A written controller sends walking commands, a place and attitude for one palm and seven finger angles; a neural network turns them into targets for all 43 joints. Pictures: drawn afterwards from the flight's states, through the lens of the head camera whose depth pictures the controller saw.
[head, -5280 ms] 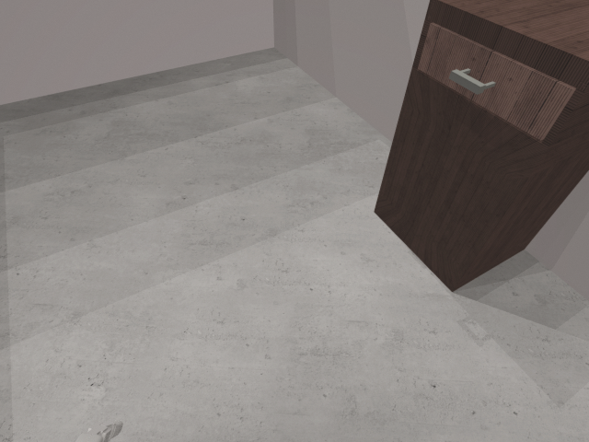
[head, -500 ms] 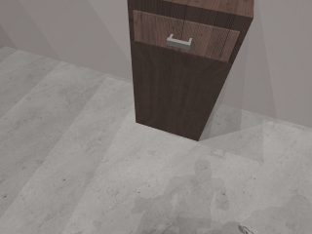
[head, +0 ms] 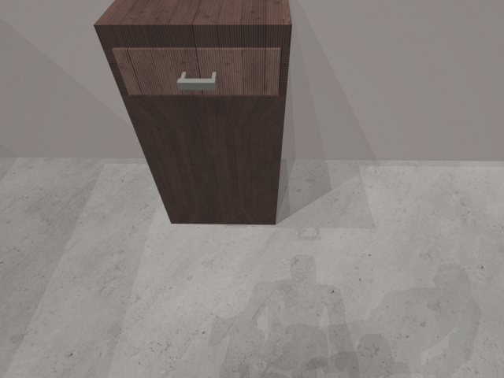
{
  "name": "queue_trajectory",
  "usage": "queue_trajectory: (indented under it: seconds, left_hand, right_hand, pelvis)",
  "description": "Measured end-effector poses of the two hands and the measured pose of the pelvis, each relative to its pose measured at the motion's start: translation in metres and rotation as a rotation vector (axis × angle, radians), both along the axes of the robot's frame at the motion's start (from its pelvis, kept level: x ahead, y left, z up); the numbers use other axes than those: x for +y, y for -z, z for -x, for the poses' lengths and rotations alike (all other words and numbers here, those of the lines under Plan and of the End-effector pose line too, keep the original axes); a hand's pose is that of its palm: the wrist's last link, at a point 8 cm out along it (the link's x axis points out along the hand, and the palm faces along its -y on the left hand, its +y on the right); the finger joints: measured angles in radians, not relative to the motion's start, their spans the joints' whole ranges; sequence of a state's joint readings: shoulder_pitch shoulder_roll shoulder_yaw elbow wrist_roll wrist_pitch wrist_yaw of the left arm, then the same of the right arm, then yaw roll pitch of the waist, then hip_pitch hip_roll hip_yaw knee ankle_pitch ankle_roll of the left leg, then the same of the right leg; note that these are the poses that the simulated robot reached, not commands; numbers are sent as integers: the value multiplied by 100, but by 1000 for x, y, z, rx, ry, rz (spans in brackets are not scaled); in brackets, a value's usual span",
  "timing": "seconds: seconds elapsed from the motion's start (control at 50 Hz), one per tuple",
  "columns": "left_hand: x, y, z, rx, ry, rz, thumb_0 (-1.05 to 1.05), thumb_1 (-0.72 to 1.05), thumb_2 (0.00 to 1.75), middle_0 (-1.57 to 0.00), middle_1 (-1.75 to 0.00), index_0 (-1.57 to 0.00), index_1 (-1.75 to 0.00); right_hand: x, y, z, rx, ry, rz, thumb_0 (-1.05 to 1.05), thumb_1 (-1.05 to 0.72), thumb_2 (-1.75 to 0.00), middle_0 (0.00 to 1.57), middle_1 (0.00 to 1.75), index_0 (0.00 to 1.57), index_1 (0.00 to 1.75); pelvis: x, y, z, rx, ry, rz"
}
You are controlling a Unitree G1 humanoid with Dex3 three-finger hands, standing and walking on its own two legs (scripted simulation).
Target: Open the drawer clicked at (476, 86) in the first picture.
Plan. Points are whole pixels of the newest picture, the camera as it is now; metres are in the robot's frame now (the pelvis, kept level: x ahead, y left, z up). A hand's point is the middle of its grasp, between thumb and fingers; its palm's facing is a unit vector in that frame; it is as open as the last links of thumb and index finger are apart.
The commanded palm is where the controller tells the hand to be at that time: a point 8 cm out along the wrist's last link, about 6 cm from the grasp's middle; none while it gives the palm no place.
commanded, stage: take the last steps up to it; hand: left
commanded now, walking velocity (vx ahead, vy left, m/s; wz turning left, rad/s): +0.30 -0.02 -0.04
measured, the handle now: (198, 79) +0.85 +0.16 +0.02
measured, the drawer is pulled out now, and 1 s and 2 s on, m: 0.00 0.00 0.00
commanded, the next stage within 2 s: come to a stop and stand still in 0.84 s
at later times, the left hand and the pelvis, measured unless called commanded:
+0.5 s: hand out of the picture +0.02 +0.16 -0.18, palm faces +0.11 -0.99 -0.12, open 7.4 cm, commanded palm none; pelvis +0.14 +0.02 -0.01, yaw +1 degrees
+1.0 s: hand (182, 258) +0.39 +0.17 -0.16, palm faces -0.04 -0.97 -0.23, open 7.4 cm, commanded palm none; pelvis +0.29 -0.01 +0.00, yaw -2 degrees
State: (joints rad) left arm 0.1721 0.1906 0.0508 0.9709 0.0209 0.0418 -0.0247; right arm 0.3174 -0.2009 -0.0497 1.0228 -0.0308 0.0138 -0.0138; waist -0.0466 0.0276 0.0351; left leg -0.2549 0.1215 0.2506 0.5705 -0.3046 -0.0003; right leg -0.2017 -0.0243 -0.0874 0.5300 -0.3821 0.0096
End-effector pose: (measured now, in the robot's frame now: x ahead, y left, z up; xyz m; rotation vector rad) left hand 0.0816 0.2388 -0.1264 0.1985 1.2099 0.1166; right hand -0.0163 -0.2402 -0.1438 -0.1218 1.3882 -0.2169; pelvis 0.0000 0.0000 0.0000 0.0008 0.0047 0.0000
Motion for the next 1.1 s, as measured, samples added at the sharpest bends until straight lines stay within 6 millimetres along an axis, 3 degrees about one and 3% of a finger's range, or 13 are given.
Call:
queue_trajectory:
  seconds: [0.08,0.2,0.3,0.38,0.5,0.58,0.7,0.8,0.88,0.98,1.06,1.1]
  left_hand:
    - [-22,-8,-3,-41,-11,-4,0,90,90,-20,-29,-20,-30]
    - [-25,-11,20,29,-64,-26,-1,93,90,-20,-30,-20,-30]
    - [-32,-1,48,160,-105,9,0,92,90,-20,-30,-20,-30]
    - [-36,7,67,276,-149,51,0,91,90,-20,-30,-20,-30]
    - [-24,28,65,425,-200,109,0,90,90,-20,-30,-20,-30]
    - [-2,29,18,396,-168,104,0,90,90,-20,-30,-20,-30]
    - [23,16,-102,168,-109,63,0,91,90,-20,-29,-20,-29]
    - [27,2,-186,38,-68,25,1,93,90,-20,-29,-20,-29]
    - [17,-5,-241,-4,-16,2,0,92,90,-20,-29,-20,-29]
    - [-13,-1,-297,-47,34,-17,0,92,90,-20,-29,-20,-29]
    - [-37,-2,-312,-51,16,2,0,91,90,-20,-29,-20,-29]
    - [-39,-5,-318,-62,-20,-6,-1,93,90,-20,-30,-20,-30]
  right_hand:
    - [-13,6,14,74,16,-26,1,-91,-90,20,30,20,30]
    - [-20,-3,-23,23,4,-41,1,-91,-90,20,30,19,30]
    - [-13,-4,-78,-29,-26,-44,1,-91,-90,20,30,19,30]
    - [1,-5,-136,-78,-73,-42,1,-91,-90,20,30,19,30]
    - [33,-1,-232,-200,-147,-1,1,-91,-90,20,30,19,30]
    - [48,-7,-254,-235,-117,7,1,-91,-90,20,30,19,30]
    - [47,-18,-248,-164,-54,24,-1,-95,-90,21,30,20,30]
    - [50,-14,-237,-64,-10,-17,0,-93,-90,20,30,20,30]
    - [49,-5,-230,8,38,-61,0,-92,-90,20,30,20,30]
    - [38,13,-232,102,85,-112,1,-91,-90,20,30,20,30]
    - [25,13,-256,137,66,-110,1,-91,-90,20,30,19,30]
    - [18,10,-274,131,48,-99,1,-91,-90,20,30,19,30]
  pelvis:
    - [-12,-3,-10,-15,-5,5]
    - [-22,-11,-34,-29,-4,-9]
    - [-17,-10,-59,-30,-9,4]
    - [-6,-5,-86,-23,-13,13]
    - [23,15,-136,-19,-9,17]
    - [35,10,-160,-38,15,8]
    - [40,-7,-195,-38,15,-5]
    - [33,-11,-226,-32,20,-16]
    - [21,-10,-252,-26,27,-27]
    - [-4,3,-289,-20,38,-32]
    - [-15,0,-307,-24,10,-15]
    - [-18,-3,-312,-21,3,-17]
